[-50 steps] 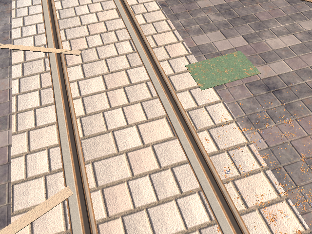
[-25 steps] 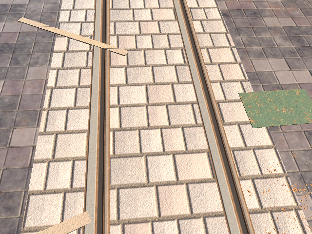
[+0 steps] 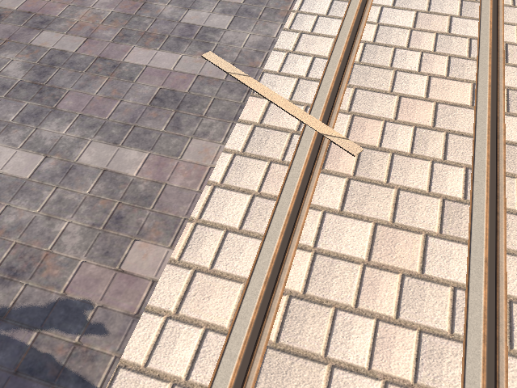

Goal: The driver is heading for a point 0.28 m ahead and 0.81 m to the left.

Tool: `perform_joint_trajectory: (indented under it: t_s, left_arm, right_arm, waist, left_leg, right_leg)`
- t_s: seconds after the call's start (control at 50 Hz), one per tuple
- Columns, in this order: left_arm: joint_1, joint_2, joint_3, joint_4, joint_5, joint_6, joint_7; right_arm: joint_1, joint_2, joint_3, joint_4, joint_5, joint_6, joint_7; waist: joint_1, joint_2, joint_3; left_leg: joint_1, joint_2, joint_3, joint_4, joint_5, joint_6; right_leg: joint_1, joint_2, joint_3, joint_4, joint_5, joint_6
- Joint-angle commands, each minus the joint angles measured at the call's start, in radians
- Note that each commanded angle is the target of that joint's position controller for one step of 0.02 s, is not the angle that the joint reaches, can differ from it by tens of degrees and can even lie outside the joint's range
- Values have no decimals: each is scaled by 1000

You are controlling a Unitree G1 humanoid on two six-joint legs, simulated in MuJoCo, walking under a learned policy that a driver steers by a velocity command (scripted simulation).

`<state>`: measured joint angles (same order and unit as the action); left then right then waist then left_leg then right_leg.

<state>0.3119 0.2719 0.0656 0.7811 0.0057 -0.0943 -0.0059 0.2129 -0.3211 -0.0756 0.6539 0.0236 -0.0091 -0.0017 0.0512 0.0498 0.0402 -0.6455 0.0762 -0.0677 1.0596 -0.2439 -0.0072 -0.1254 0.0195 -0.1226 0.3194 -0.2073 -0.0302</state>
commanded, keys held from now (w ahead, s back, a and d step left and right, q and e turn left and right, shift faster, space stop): w+q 1.00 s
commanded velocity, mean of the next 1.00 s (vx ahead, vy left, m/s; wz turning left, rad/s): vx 0.50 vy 0.00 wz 0.60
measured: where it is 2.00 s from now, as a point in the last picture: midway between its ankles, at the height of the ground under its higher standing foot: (189, 292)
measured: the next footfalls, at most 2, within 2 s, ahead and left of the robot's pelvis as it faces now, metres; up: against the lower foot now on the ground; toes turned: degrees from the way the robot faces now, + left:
left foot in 0.26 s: +0.30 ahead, +0.16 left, +0.00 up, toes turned +11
right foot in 0.74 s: +0.63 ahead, +0.05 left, +0.00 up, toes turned +30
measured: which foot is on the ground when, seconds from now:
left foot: up 0.00-0.24, down 0.26-0.74, up 0.76-1.00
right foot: down 0.00-0.26, up 0.28-0.72, down 0.74-1.00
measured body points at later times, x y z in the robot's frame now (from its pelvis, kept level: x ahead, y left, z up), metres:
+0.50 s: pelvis +0.28 +0.08 +0.00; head +0.31 +0.11 +0.45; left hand +0.38 +0.39 -0.09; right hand +0.44 -0.17 -0.10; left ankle +0.26 +0.15 -0.74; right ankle +0.42 -0.08 -0.67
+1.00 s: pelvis +0.56 +0.13 +0.00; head +0.58 +0.14 +0.45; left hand +0.44 +0.40 -0.12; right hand +0.85 -0.01 -0.09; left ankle +0.53 +0.30 -0.67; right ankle +0.60 +0.03 -0.74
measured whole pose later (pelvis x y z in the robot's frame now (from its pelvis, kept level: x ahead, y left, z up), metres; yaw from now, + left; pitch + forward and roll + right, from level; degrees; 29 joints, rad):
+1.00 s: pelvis +0.56 +0.13 +0.00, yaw +36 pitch +1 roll -2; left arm 0.31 0.27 0.07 0.79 0.00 -0.09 -0.01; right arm 0.21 -0.32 -0.08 0.66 0.02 -0.01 0.00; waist 0.05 0.05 0.04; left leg -0.65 0.08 -0.07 1.04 -0.24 -0.01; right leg -0.12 0.02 -0.12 0.31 -0.21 -0.03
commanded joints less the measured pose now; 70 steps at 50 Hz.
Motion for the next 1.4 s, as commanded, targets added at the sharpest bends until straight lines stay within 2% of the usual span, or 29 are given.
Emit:
perform_joint_trajectory:
  t_s: [0.02, 0.16, 0.2, 0.24, 0.26, 0.28, 0.3, 0.32, 0.36, 0.38, 0.46, 0.56, 0.66, 0.72, 0.74, 0.76, 0.78, 0.8, 0.82, 0.86, 1.06, 1.14, 1.2, 1.22, 1.24, 1.26, 1.28, 1.32, 1.4]
  left_arm:
    - [-65, 157, 39, -58, -2, -14, 5]
    - [0, 215, 53, -8, -29, 20, 13]
    - [-4, 247, 63, -7, -39, 33, 18]
    - [-24, 251, 62, -16, -47, 48, 26]
    - [-8, 209, 43, -31, -23, 44, 30]
    - [78, 60, -6, -97, 16, 21, 17]
    - [-24, 140, 2, -111, -18, -16, 6]
    - [-117, 187, 14, -142, -52, -35, -1]
    - [-122, 175, 12, -127, -13, -48, 9]
    - [-103, 182, 18, -121, -1, -39, 8]
    - [-124, 134, 7, -129, 13, -3, 5]
    - [-325, 85, -15, -179, 3, -8, -7]
    - [-361, 136, 6, -199, -13, -23, -24]
    - [-180, 176, 35, -161, -5, -35, -14]
    - [-34, 227, 49, -151, 11, -37, -5]
    - [52, 299, 67, -116, 21, -24, -9]
    - [40, 210, 50, -126, -6, -19, -15]
    - [-2, 150, 34, -135, -9, -12, -9]
    - [-52, 135, 26, -138, 1, -5, -6]
    - [-89, 104, 15, -121, 12, -4, 0]
    - [-78, 169, 36, -41, -8, 1, 9]
    - [-29, 210, 43, -3, -37, 22, 14]
    - [-44, 202, 38, 3, -46, 32, 21]
    - [-15, 156, 17, -18, -7, 27, 21]
    - [125, 56, -26, -30, 27, 23, 1]
    - [128, 132, -15, 16, -7, 29, -9]
    - [19, 172, -2, -8, -38, 39, -10]
    - [-55, 153, -3, -11, -17, 62, 14]
    - [23, 109, -9, 26, -4, 107, 40]
  right_arm:
    - [-33, -20, 1, -73, -1, -15, 14]
    - [-217, -15, 7, -132, 3, -26, 58]
    - [-178, -52, -12, -135, -3, -20, 61]
    - [62, -129, -60, -77, -1, -12, 52]
    - [234, -200, -92, -32, 5, 0, 32]
    - [185, -313, -101, -44, 13, -10, 24]
    - [213, -232, -76, -76, 5, -29, 29]
    - [182, -175, -58, -58, -3, -45, 33]
    - [60, -124, -40, -65, -3, -54, 31]
    - [19, -102, -30, -78, -15, -55, 27]
    - [22, -122, -34, -53, -14, -61, 5]
    - [98, -144, -39, -7, -4, -48, -15]
    - [152, -133, -38, 29, 5, -36, -21]
    - [130, -92, -26, 23, -2, -27, -18]
    - [140, -32, -4, 5, -17, -30, -14]
    - [282, 19, 13, -17, 15, -38, -14]
    - [273, -86, -2, 6, 23, -39, -18]
    - [156, -143, -19, -4, 18, -34, -17]
    - [95, -141, -21, -17, 5, -29, -20]
    - [60, -104, -24, -32, -1, -27, -11]
    - [-109, 8, 13, -85, -14, -29, 25]
    - [-159, -16, 3, -108, -14, -37, 49]
    - [44, -106, -42, -48, -32, -38, 40]
    - [140, -183, -58, -34, -43, -30, 19]
    - [89, -217, -39, -60, -63, -24, 5]
    - [97, -137, -20, -65, -47, -20, 13]
    - [49, -102, -9, -54, -35, -20, 22]
    - [-62, -53, 8, -37, -23, -24, 24]
    - [-164, -65, 0, -11, -54, -28, 18]
  waist:
    - [-17, -119, -4]
    - [26, -111, 49]
    - [-20, -140, 1]
    - [-162, -129, -131]
    - [-233, -44, -219]
    - [-89, 229, -297]
    - [-169, 116, -410]
    - [-177, 64, -262]
    - [-89, -30, -126]
    - [-54, -11, -107]
    - [-33, -15, -63]
    - [-111, 11, -21]
    - [-111, 48, -23]
    - [-14, 64, -103]
    - [43, -37, -248]
    - [-13, -370, -378]
    - [4, -294, -321]
    - [33, -191, -189]
    - [19, -122, -113]
    - [-18, -139, -37]
    - [-3, -110, 15]
    - [-6, -138, -19]
    - [-135, -113, -138]
    - [-160, 5, -244]
    - [-49, 217, -403]
    - [-105, 106, -541]
    - [-113, 60, -394]
    - [-66, -2, -214]
    - [9, 61, -172]
  left_leg:
    - [-73, 38, -17, -131, 143, -3]
    - [8, -6, 95, -415, 201, 53]
    - [109, -66, 147, -433, 97, 94]
    - [447, -146, 177, -506, 115, 160]
    - [759, -70, 19, -521, 112, 210]
    - [1042, 192, -563, -606, -77, 393]
    - [1074, 250, -775, -749, -216, 425]
    - [978, 223, -629, -774, -135, 373]
    - [702, 140, -421, -778, 86, 315]
    - [614, 111, -367, -799, 174, 307]
    - [439, 66, -258, -838, 335, 313]
    - [361, -8, -197, -819, 197, 237]
    - [487, 49, -334, -696, 127, 209]
    - [476, -4, -332, -508, 231, 156]
    - [361, -66, -257, -236, 107, 118]
    - [9, -203, -125, 93, -347, 44]
    - [-119, -117, -143, 231, -330, 27]
    - [-150, -82, -122, 263, -234, 18]
    - [-120, -49, -86, 245, -163, 12]
    - [-54, 3, -79, 166, -87, 13]
    - [43, -2, 41, -317, 235, 3]
    - [153, -54, 69, -471, 235, 39]
    - [480, -116, 91, -618, 342, 110]
    - [736, 36, -73, -564, 760, 162]
    - [1006, 326, -436, -488, 1148, 372]
    - [963, 340, -472, -539, 981, 415]
    - [859, 262, -343, -580, 860, 366]
    - [612, 179, -234, -653, 654, 282]
    - [315, 114, -108, -751, 499, 265]
  right_leg:
    - [64, -275, 137, -172, 252, -151]
    - [174, -296, -21, -132, 400, -101]
    - [219, -300, -59, -8, 729, -82]
    - [137, -265, -107, 324, 878, -44]
    - [-107, -227, -103, 621, 579, -2]
    - [-549, -24, -21, 971, -361, 57]
    - [-655, -10, 205, 1074, -394, 46]
    - [-726, -54, 210, 1049, -287, 27]
    - [-617, -123, 208, 874, -151, 28]
    - [-549, -141, 216, 832, -114, 35]
    - [-487, -125, 178, 671, -21, 94]
    - [-386, -47, 162, 304, 289, 109]
    - [-345, -27, 213, 186, 220, 67]
    - [-82, -39, 191, 131, 148, -3]
    - [180, -198, 340, 156, 110, -65]
    - [494, -428, 815, 51, -122, -233]
    - [464, -449, 933, -9, -366, -226]
    - [346, -404, 771, -28, -357, -181]
    - [223, -362, 635, -41, -227, -154]
    - [70, -292, 452, -85, -28, -135]
    - [13, -234, 48, -138, 484, -133]
    - [98, -263, 27, -52, 613, -106]
    - [63, -211, -19, 252, 701, -38]
    - [-119, -153, -38, 506, 369, 15]
    - [-403, -33, 37, 855, -513, 84]
    - [-389, -57, 208, 937, -530, 86]
    - [-454, -89, 194, 930, -475, 85]
    - [-443, -132, 182, 806, -366, 95]
    - [-185, -108, 145, 606, -235, 122]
